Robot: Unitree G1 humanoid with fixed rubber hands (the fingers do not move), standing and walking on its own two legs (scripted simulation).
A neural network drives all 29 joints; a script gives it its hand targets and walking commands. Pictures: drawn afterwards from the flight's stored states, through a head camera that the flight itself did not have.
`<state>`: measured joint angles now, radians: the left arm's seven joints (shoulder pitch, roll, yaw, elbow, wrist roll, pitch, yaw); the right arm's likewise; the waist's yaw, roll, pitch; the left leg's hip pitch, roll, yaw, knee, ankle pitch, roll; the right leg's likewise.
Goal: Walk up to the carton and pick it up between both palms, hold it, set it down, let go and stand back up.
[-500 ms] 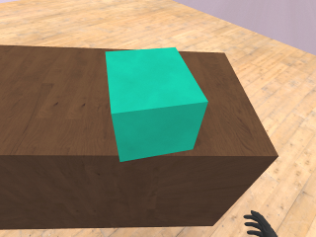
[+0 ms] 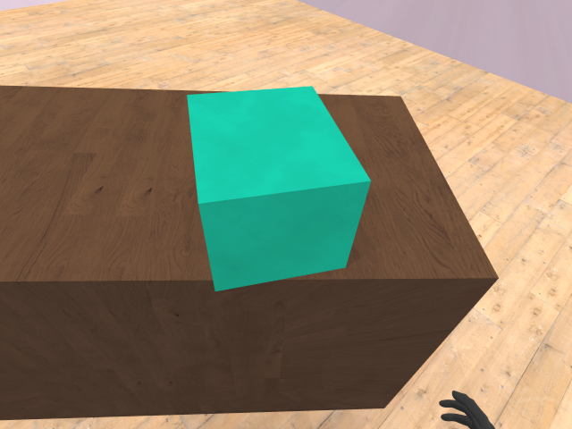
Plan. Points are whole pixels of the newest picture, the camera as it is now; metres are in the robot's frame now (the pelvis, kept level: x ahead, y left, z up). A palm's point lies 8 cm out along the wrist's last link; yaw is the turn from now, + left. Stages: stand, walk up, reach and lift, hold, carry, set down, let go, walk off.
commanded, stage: stand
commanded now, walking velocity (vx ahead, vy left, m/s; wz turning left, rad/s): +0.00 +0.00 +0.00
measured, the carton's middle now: (266, 182) +0.48 +0.03 +0.09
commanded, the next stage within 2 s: none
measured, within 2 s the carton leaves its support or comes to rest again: neither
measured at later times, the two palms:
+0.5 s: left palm out of the picture +0.07 +0.27 -0.11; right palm out of the picture +0.11 -0.28 -0.09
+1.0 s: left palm out of the picture +0.05 +0.27 -0.11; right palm out of the picture +0.09 -0.29 -0.09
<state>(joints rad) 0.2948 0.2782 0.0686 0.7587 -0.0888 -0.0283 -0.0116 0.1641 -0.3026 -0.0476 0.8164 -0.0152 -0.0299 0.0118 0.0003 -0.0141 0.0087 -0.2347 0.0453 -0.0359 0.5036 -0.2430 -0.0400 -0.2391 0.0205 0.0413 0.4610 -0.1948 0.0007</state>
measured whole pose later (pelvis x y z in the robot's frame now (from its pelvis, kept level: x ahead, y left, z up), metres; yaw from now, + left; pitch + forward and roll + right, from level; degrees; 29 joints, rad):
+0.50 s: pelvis -0.01 +0.00 +0.00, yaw +0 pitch -3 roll -1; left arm 0.29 0.29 0.07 0.80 -0.09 -0.03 -0.01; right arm 0.16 -0.31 -0.05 0.86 -0.02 -0.03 0.01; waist 0.00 -0.01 0.01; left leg -0.23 0.05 -0.04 0.50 -0.23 -0.04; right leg -0.24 0.02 0.04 0.46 -0.18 0.00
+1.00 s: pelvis -0.02 +0.00 +0.00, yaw +0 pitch -3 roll -1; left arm 0.29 0.29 0.07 0.82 -0.09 -0.03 -0.01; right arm 0.16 -0.31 -0.04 0.88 -0.02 -0.02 0.01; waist 0.00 -0.01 0.01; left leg -0.23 0.05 -0.04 0.50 -0.21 -0.04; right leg -0.24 0.02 0.04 0.46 -0.17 0.00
